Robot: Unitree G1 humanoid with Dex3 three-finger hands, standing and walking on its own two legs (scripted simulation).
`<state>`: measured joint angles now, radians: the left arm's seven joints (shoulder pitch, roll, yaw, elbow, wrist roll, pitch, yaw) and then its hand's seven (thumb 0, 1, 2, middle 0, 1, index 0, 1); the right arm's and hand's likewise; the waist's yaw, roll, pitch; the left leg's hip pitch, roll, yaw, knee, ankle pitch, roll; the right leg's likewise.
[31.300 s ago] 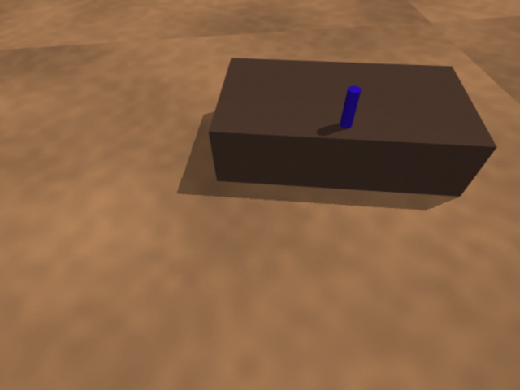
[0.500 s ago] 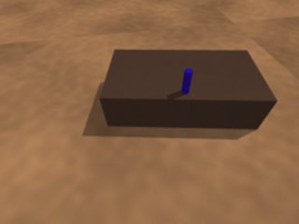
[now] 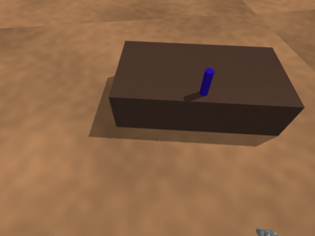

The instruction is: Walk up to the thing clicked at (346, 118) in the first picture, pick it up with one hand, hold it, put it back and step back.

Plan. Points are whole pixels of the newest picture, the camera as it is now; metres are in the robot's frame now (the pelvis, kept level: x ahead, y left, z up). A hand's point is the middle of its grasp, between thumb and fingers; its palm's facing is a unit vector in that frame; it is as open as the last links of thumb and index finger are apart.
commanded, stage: step back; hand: right
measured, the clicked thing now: (206, 82) +1.00 -0.29 -0.34
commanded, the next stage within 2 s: stand in 0.10 s
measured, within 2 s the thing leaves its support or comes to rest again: neither
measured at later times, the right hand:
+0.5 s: hand out of the picture +0.08 -0.27 -0.14, palm faces -0.01 +0.94 -0.33, open 7.4 cm
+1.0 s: hand out of the picture +0.04 -0.26 -0.14, palm faces -0.03 +0.95 -0.33, open 7.4 cm
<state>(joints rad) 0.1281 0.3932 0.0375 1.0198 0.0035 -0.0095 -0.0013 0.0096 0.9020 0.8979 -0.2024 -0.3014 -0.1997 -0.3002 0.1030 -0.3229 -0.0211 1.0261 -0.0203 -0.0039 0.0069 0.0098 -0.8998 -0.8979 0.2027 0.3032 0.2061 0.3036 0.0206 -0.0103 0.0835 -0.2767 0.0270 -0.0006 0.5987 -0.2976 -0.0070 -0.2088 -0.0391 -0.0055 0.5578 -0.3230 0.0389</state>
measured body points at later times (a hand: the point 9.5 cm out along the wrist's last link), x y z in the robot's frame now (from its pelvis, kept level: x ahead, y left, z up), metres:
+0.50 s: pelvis -0.01 -0.02 +0.02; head -0.01 -0.02 +0.47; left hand +0.08 +0.28 -0.11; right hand +0.08 -0.32 -0.11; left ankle +0.01 +0.12 -0.73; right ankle -0.02 -0.15 -0.73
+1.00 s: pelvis -0.01 -0.01 +0.02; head +0.00 -0.01 +0.47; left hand +0.05 +0.29 -0.12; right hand +0.04 -0.31 -0.12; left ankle +0.01 +0.12 -0.73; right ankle -0.02 -0.15 -0.73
